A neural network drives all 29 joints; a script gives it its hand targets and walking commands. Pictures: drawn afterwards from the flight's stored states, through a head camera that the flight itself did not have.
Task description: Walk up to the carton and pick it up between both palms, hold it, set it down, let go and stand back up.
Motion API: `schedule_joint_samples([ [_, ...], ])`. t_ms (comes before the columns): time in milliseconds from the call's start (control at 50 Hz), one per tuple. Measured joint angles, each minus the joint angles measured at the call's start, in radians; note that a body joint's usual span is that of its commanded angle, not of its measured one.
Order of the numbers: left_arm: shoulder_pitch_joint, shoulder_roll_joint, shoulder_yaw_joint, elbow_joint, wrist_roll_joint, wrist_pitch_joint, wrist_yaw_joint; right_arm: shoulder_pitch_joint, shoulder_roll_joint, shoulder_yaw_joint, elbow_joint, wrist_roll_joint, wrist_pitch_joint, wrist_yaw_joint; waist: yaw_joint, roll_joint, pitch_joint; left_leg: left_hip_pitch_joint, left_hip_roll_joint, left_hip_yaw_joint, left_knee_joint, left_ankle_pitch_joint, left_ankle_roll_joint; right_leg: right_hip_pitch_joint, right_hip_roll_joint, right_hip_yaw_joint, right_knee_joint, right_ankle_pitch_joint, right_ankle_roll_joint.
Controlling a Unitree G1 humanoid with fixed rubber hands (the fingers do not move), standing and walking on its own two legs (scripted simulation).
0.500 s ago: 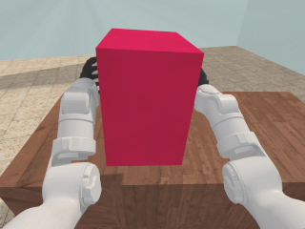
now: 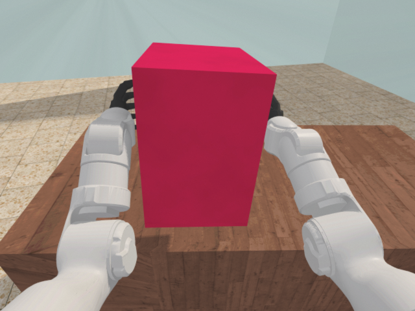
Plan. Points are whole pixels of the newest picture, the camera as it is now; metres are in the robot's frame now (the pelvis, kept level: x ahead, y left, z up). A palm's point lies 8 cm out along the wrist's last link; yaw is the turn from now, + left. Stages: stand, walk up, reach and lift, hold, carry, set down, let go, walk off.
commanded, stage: hold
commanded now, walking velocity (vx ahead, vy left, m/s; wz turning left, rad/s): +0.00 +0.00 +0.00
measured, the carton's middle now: (197, 128) +0.41 +0.01 +0.22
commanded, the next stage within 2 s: none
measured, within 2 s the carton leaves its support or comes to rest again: neither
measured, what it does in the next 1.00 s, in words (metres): stands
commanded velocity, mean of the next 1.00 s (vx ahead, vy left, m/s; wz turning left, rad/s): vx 0.00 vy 0.00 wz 0.00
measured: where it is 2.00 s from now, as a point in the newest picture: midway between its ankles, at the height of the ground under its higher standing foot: outside the picture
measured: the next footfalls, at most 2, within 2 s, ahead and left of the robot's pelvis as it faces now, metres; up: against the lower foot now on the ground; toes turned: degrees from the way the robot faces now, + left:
none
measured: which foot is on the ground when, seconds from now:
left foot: down 0.00-1.00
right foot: down 0.00-1.00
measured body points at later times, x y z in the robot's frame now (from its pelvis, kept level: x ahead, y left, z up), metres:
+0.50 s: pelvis +0.00 +0.00 +0.00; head -0.09 +0.01 +0.44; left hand +0.39 +0.15 +0.26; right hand +0.38 -0.14 +0.24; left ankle +0.01 +0.11 -0.75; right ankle +0.02 -0.10 -0.75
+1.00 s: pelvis +0.00 +0.00 +0.00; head -0.09 +0.01 +0.44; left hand +0.39 +0.15 +0.27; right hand +0.38 -0.14 +0.25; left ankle +0.01 +0.11 -0.75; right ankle +0.02 -0.10 -0.75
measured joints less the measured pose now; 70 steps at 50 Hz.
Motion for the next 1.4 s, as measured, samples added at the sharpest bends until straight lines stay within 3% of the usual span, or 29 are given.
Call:
schedule_joint_samples([
  [300,-0.021,0.003,0.015,0.001,-0.002,-0.001,0.001,-0.017,-0.002,-0.002,0.002,0.01,-0.005,-0.006,-0.005,-0.002,0.01,-0.007,-0.002,-0.001,-0.002,0.002,0.001,-0.009,-0.002,0.0,0.002,0.0,0.001],
  [580,0.032,0.003,-0.017,-0.069,-0.016,0.017,0.006,0.024,-0.008,0.028,-0.052,0.03,0.002,-0.015,-0.013,0.002,0.008,-0.015,0.0,-0.003,0.013,-0.007,0.001,-0.01,0.0,-0.001,0.004,-0.002,0.003],
  [1060,-0.027,0.003,0.013,0.008,0.0,0.003,0.005,-0.029,0.001,-0.018,0.02,0.003,-0.002,0.001,-0.005,0.004,0.006,-0.014,-0.005,0.004,0.0,0.003,0.004,-0.02,-0.004,0.006,0.009,0.0,0.003],
  [1220,-0.006,0.0,-0.002,-0.016,-0.01,0.001,0.008,0.011,-0.014,0.027,-0.029,0.02,-0.003,-0.006,-0.001,0.008,0.003,-0.016,0.0,0.002,0.005,-0.002,0.002,-0.015,0.001,0.005,0.0,0.002,0.002],
  [1400,0.019,-0.001,-0.004,-0.019,-0.014,0.003,0.007,0.012,0.001,0.005,-0.015,0.007,0.008,-0.006,-0.006,0.003,-0.005,-0.009,-0.001,-0.004,0.002,-0.003,-0.001,-0.009,0.001,0.0,0.003,-0.005,0.0],
])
